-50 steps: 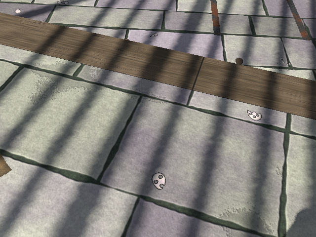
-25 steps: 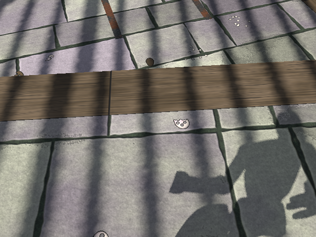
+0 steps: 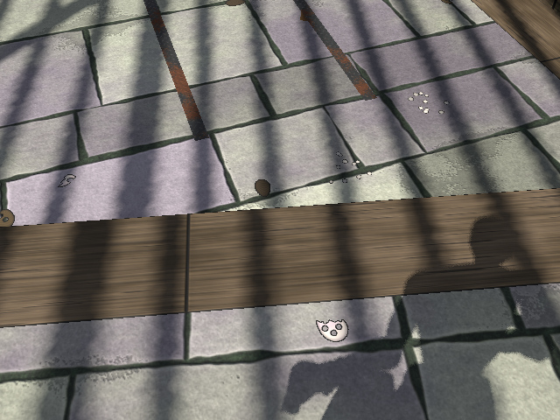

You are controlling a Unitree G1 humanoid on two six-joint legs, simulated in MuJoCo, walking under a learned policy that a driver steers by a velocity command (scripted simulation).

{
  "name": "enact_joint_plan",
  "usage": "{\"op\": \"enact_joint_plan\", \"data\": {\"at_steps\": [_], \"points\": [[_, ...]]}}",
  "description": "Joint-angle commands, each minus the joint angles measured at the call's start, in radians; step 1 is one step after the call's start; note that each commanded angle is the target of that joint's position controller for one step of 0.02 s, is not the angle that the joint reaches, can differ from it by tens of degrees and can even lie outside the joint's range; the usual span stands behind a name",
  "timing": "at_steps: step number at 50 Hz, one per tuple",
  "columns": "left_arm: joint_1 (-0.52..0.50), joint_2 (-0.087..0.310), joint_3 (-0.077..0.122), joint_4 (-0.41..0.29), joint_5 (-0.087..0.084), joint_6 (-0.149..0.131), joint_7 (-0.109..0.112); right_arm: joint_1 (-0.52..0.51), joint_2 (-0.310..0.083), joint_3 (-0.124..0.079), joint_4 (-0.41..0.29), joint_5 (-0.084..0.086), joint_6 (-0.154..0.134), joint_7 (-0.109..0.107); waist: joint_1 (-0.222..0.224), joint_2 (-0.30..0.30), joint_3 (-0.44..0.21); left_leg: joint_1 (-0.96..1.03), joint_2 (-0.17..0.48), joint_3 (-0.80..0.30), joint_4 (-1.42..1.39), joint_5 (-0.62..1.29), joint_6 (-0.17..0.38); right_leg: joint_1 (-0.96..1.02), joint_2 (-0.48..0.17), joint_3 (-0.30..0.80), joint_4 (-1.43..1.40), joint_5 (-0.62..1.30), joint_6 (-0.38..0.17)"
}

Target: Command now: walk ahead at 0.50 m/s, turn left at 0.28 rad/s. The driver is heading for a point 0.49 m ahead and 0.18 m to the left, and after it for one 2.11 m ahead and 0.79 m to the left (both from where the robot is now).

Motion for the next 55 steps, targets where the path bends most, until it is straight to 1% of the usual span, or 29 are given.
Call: {"op": "enact_joint_plan", "data": {"at_steps": [1, 2, 5, 10, 14, 16, 18, 19, 20, 21, 22, 23, 24, 25, 27, 31, 36, 41, 43, 44, 45, 46, 47, 48, 49, 50, 51, 52, 55], "points": [[-0.117, 0.128, 0.025, -0.135, 0.011, -0.056, -0.007, 0.130, -0.126, -0.037, -0.040, -0.007, 0.014, -0.009, -0.070, 0.006, -0.044, 0.430, 0.307, -0.508, -0.270, -0.007, 0.207, -0.484, -0.104, 0.025, 0.096, 0.084, 0.011], [-0.105, 0.122, 0.029, -0.137, 0.023, -0.056, -0.006, 0.118, -0.116, -0.031, -0.048, -0.014, 0.013, -0.013, -0.039, 0.025, -0.046, 0.373, 0.275, -0.462, -0.286, 0.080, 0.200, -0.425, -0.126, 0.025, 0.034, 0.115, 0.017], [-0.086, 0.088, 0.023, -0.137, 0.029, -0.042, 0.001, 0.119, -0.128, -0.036, -0.048, -0.004, 0.015, -0.025, -0.012, 0.080, -0.052, 0.282, 0.237, -0.380, -0.314, 0.205, 0.213, -0.366, -0.126, -0.007, -0.101, 0.127, 0.060], [-0.262, 0.047, 0.005, -0.171, 0.022, -0.042, 0.000, 0.180, -0.167, -0.051, -0.025, 0.010, 0.032, -0.052, -0.066, 0.089, -0.022, 0.182, 0.177, -0.295, -0.311, 0.177, 0.160, -0.290, -0.082, -0.020, -0.426, 0.415, 0.097], [-0.366, 0.064, 0.011, -0.192, 0.006, -0.057, -0.016, 0.244, -0.164, -0.053, -0.007, 0.018, 0.051, -0.061, -0.098, 0.102, -0.022, 0.210, 0.187, -0.352, -0.254, 0.102, 0.135, -0.212, -0.038, -0.009, -0.566, 0.481, 0.092], [-0.369, 0.089, 0.023, -0.196, 0.001, -0.066, -0.020, 0.246, -0.163, -0.054, -0.008, 0.019, 0.058, -0.064, -0.085, 0.118, -0.023, 0.253, 0.205, -0.414, -0.212, 0.065, 0.120, -0.175, -0.033, 0.006, -0.617, 0.426, 0.075], [-0.295, 0.113, 0.039, -0.179, -0.003, -0.074, -0.019, 0.219, -0.154, -0.055, -0.017, 0.017, 0.064, -0.065, -0.033, 0.141, -0.038, 0.259, 0.198, -0.443, -0.143, 0.078, 0.094, -0.064, -0.039, -0.003, -0.674, 0.387, 0.039], [-0.211, 0.138, 0.053, -0.161, 0.004, -0.077, -0.012, 0.207, -0.126, -0.046, -0.027, 0.013, 0.063, -0.063, 0.011, 0.135, -0.088, 0.226, 0.156, -0.416, -0.050, 0.107, 0.065, 0.079, -0.069, 0.003, -0.697, 0.383, 0.008], [-0.063, 0.191, 0.069, -0.149, 0.020, -0.078, -0.001, 0.192, -0.069, -0.025, -0.051, -0.001, 0.058, -0.059, 0.079, 0.050, -0.214, 0.115, 0.101, -0.338, 0.201, 0.016, 0.029, 0.316, -0.228, 0.142, -0.675, 0.335, -0.059], [0.034, 0.272, 0.089, -0.116, 0.032, -0.062, 0.000, 0.325, 0.001, -0.002, -0.078, 0.015, 0.047, -0.060, 0.035, -0.238, -0.337, -0.216, -0.034, -0.192, 0.511, -0.398, -0.035, 0.629, -0.455, 0.544, -0.717, 0.208, -0.221], [0.047, 0.209, 0.080, -0.105, 0.010, -0.055, -0.007, 0.341, -0.090, -0.015, -0.067, 0.031, 0.045, -0.063, 0.045, -0.251, -0.301, -0.372, 0.043, -0.185, 0.676, -0.444, -0.050, 0.611, -0.496, 0.709, -0.774, -0.017, -0.245], [0.005, 0.137, 0.060, -0.116, 0.007, -0.052, -0.005, 0.245, -0.153, -0.034, -0.066, 0.027, 0.051, -0.063, 0.069, -0.140, -0.169, -0.407, 0.081, -0.187, 0.731, -0.350, -0.058, 0.496, -0.441, 0.563, -0.795, -0.031, -0.199], [-0.044, 0.110, 0.048, -0.118, 0.014, -0.046, -0.006, 0.186, -0.153, -0.037, -0.075, 0.015, 0.057, -0.063, 0.056, -0.077, -0.094, -0.382, 0.111, -0.157, 0.725, -0.272, -0.066, 0.380, -0.392, 0.419, -0.809, 0.085, -0.166], [-0.081, 0.087, 0.040, -0.112, 0.016, -0.042, -0.007, 0.155, -0.141, -0.040, -0.086, 0.007, 0.060, -0.059, 0.036, -0.071, -0.041, -0.358, 0.134, -0.151, 0.687, -0.221, -0.072, 0.287, -0.349, 0.324, -0.835, 0.188, -0.152], [-0.111, 0.071, 0.034, -0.100, 0.022, -0.044, -0.007, 0.151, -0.104, -0.039, -0.096, 0.016, 0.070, -0.046, 0.002, -0.111, -0.006, -0.294, 0.169, -0.132, 0.644, -0.169, -0.074, 0.179, -0.301, 0.190, -0.887, 0.290, -0.137], [-0.103, 0.115, 0.050, -0.060, 0.017, -0.057, -0.006, 0.097, -0.061, -0.028, -0.126, 0.010, 0.081, -0.038, -0.005, -0.077, 0.009, -0.321, 0.188, -0.116, 0.537, -0.073, -0.096, 0.155, -0.314, 0.056, -0.940, 0.443, -0.169], [-0.088, 0.158, 0.057, -0.022, 0.010, -0.046, 0.000, -0.030, -0.041, -0.015, -0.153, 0.010, 0.068, -0.012, 0.036, -0.048, 0.030, -0.269, 0.175, -0.059, 0.270, 0.164, -0.078, 0.184, -0.289, -0.118, -0.936, 0.534, -0.134], [-0.029, 0.205, 0.070, 0.018, -0.013, -0.018, 0.002, -0.142, -0.053, -0.017, -0.211, 0.014, 0.068, 0.014, 0.057, -0.049, 0.060, -0.237, 0.139, 0.016, 0.125, 0.081, -0.025, 0.304, -0.330, -0.190, -0.874, 0.659, -0.101], [-0.033, 0.236, 0.079, 0.018, -0.022, -0.005, 0.009, -0.092, -0.089, -0.036, -0.214, 0.006, 0.075, 0.015, 0.009, -0.083, 0.008, -0.119, 0.075, 0.072, 0.107, -0.024, 0.017, 0.341, -0.332, -0.233, -0.739, 0.993, -0.078], [-0.040, 0.246, 0.081, 0.017, -0.025, 0.003, 0.014, 0.011, -0.123, -0.057, -0.193, 0.005, 0.079, 0.011, -0.056, -0.084, -0.053, 0.020, 0.032, 0.096, 0.075, -0.032, 0.046, 0.328, -0.316, -0.260, -0.589, 1.119, -0.062], [-0.039, 0.226, 0.073, 0.012, -0.024, 0.005, 0.018, 0.180, -0.177, -0.089, -0.150, 0.010, 0.085, -0.003, -0.143, -0.055, -0.139, 0.277, 0.001, 0.084, 0.022, 0.032, 0.085, 0.214, -0.281, -0.286, -0.371, 1.077, -0.029], [-0.003, 0.143, 0.043, -0.012, 0.018, -0.003, 0.016, 0.302, -0.264, -0.113, -0.128, 0.018, 0.097, -0.027, -0.159, 0.130, -0.233, 0.581, 0.196, -0.208, 0.024, 0.094, 0.158, -0.072, -0.219, -0.288, -0.037, 0.516, 0.016], [0.041, 0.071, 0.011, -0.074, 0.020, -0.033, 0.001, 0.244, -0.323, -0.108, -0.163, 0.018, 0.082, -0.021, -0.066, 0.316, -0.379, 0.820, 0.410, -0.802, -0.153, -0.136, 0.361, -0.430, -0.013, -0.118, 0.277, -0.155, 0.059], [-0.072, 0.176, 0.034, -0.082, -0.011, -0.061, -0.014, 0.261, -0.228, -0.083, -0.167, 0.012, 0.070, -0.010, -0.145, 0.151, -0.372, 0.796, 0.399, -0.783, -0.227, -0.218, 0.311, -0.528, -0.070, 0.027, 0.313, -0.104, 0.042], [-0.136, 0.177, 0.033, -0.109, -0.036, -0.073, -0.019, 0.238, -0.191, -0.070, -0.154, 0.005, 0.059, -0.009, -0.132, 0.124, -0.228, 0.676, 0.365, -0.646, -0.232, -0.180, 0.272, -0.564, -0.101, 0.006, 0.266, -0.029, 0.025], [-0.145, 0.157, 0.028, -0.106, -0.019, -0.075, -0.011, 0.182, -0.173, -0.062, -0.153, 0.004, 0.054, -0.010, -0.082, 0.022, -0.136, 0.523, 0.320, -0.542, -0.236, -0.072, 0.244, -0.524, -0.140, 0.003, 0.176, 0.041, 0.026], [-0.140, 0.162, 0.033, -0.099, 0.006, -0.070, -0.005, 0.126, -0.144, -0.053, -0.161, -0.002, 0.052, -0.013, -0.045, 0.022, -0.099, 0.412, 0.285, -0.463, -0.243, 0.038, 0.226, -0.460, -0.167, 0.005, 0.091, 0.081, 0.034], [-0.118, 0.162, 0.036, -0.093, 0.011, -0.059, -0.006, 0.094, -0.140, -0.049, -0.174, -0.014, 0.051, -0.019, -0.015, 0.050, -0.082, 0.329, 0.263, -0.428, -0.263, 0.108, 0.225, -0.398, -0.179, 0.008, 0.063, 0.109, 0.042], [-0.102, 0.126, 0.028, -0.079, 0.023, -0.031, -0.002, 0.092, -0.135, -0.045, -0.150, -0.012, 0.041, -0.033, 0.004, 0.051, -0.067, 0.217, 0.240, -0.334, -0.296, 0.250, 0.237, -0.348, -0.172, -0.025, -0.049, 0.174, 0.086]]}}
